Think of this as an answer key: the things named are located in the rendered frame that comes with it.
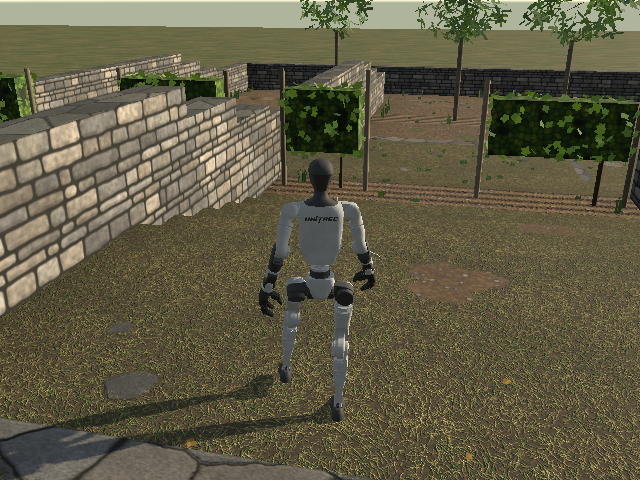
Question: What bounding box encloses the left robot upper arm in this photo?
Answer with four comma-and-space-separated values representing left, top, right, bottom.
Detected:
274, 202, 300, 259

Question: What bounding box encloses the right robot upper arm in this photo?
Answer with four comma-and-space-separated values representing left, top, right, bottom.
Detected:
341, 201, 368, 254

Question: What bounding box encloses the humanoid robot torso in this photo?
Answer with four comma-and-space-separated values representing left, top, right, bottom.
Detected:
297, 197, 344, 300

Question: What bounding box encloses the right robot hand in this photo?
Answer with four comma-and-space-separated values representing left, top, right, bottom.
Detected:
353, 271, 376, 291

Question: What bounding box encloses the robot left forearm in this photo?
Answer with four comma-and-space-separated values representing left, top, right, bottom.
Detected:
261, 243, 284, 293

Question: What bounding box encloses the left robot hand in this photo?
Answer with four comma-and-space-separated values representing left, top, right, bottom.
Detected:
259, 288, 282, 317

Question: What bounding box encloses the humanoid robot head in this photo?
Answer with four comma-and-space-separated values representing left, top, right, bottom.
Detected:
304, 158, 338, 207

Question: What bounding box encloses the robot right forearm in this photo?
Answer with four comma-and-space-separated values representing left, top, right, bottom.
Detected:
357, 239, 375, 275

